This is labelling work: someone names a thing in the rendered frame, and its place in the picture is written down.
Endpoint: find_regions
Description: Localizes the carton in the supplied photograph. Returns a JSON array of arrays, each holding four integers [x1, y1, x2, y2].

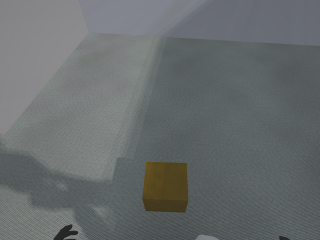
[[142, 162, 189, 213]]

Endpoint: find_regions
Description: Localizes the left robot hand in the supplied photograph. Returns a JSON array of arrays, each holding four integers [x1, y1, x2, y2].
[[53, 224, 78, 240]]

